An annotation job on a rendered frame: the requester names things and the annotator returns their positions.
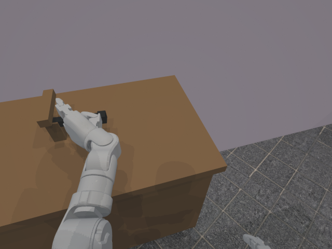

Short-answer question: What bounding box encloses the left robot forearm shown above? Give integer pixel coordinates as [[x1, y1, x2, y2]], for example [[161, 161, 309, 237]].
[[52, 128, 121, 249]]

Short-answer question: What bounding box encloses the tap lever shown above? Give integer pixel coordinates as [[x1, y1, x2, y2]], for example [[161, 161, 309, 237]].
[[52, 110, 107, 127]]

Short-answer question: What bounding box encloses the right robot hand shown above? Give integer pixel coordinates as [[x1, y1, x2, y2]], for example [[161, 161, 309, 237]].
[[243, 234, 271, 249]]

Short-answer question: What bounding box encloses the counter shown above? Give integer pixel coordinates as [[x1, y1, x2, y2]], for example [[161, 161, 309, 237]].
[[0, 75, 227, 249]]

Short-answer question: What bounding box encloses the left robot hand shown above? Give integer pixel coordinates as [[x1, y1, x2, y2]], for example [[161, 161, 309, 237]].
[[55, 98, 102, 149]]

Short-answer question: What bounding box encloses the robot left upper arm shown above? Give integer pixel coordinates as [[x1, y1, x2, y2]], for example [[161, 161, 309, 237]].
[[53, 218, 113, 249]]

